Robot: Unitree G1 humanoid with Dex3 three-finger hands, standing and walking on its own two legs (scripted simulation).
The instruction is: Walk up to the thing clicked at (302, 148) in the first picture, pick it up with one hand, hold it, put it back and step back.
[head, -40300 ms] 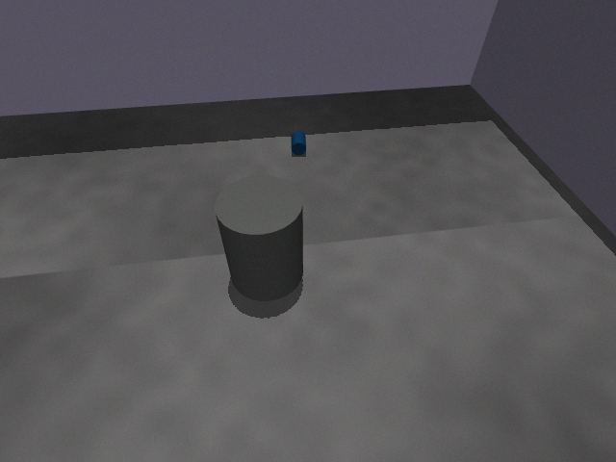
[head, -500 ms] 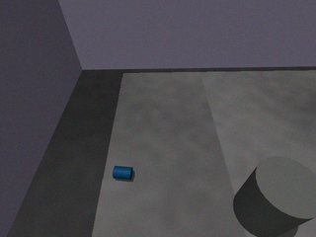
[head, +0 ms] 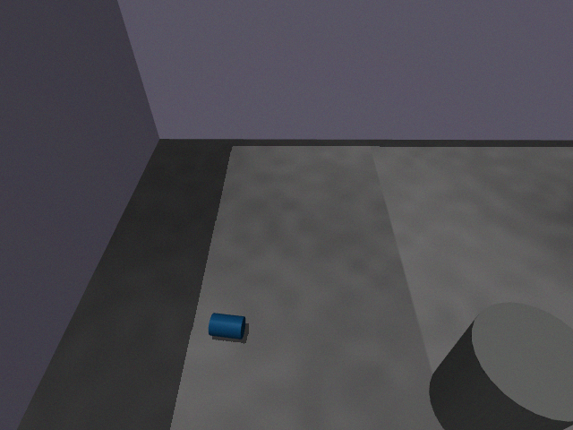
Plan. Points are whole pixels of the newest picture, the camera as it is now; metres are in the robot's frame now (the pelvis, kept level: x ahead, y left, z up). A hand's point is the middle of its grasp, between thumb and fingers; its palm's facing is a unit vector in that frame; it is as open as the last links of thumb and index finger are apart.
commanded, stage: walk up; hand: left
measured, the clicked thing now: (227, 325) +0.68 +0.25 -0.74
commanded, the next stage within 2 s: none
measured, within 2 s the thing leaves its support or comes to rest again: neither
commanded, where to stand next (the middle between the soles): +0.28 +0.01 m, yaw -2 degrees
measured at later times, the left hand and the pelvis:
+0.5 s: hand out of the picture +0.16 +0.34 -0.16, palm faces -0.08 -0.94 -0.32, open 7.4 cm; pelvis +0.11 +0.07 +0.00, yaw -2 degrees
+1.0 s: hand (165, 313) +0.39 +0.26 -0.15, palm faces -0.11 -0.93 -0.36, open 7.4 cm; pelvis +0.28 +0.02 -0.01, yaw -5 degrees
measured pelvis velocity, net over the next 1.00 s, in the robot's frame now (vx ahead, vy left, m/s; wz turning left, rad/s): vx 0.28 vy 0.02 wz -0.09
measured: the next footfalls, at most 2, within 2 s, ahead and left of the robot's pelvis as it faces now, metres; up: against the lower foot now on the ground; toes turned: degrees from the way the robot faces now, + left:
left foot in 0.20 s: +0.12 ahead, +0.17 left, +0.00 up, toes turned +4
right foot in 0.68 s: +0.32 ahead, -0.10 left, +0.00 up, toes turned -7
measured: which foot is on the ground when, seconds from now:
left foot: up 0.00-0.18, down 0.20-0.72, up 0.74-1.00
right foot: down 0.00-0.20, up 0.22-0.66, down 0.68-1.00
